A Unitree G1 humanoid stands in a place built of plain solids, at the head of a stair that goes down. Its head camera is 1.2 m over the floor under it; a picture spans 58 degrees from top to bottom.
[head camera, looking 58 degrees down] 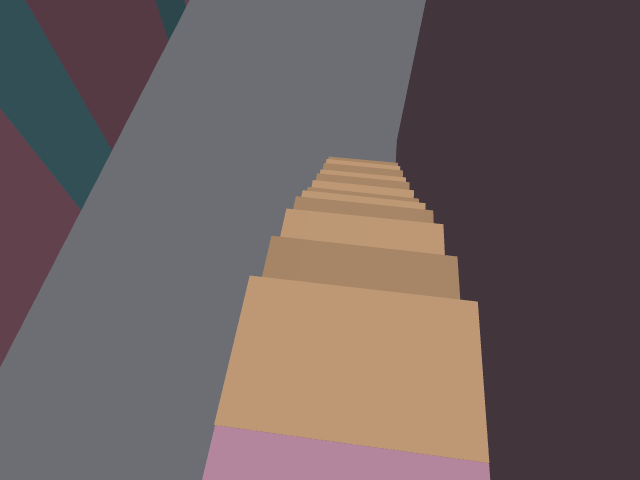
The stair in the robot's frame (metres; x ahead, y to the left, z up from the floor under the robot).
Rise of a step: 0.19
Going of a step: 0.22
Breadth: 0.80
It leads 7 degrees to the right of straight ahead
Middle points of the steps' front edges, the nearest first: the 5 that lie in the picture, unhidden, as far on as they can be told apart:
0.57 -0.18 0.00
0.83 -0.21 -0.18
1.10 -0.24 -0.37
1.31 -0.27 -0.56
1.50 -0.29 -0.75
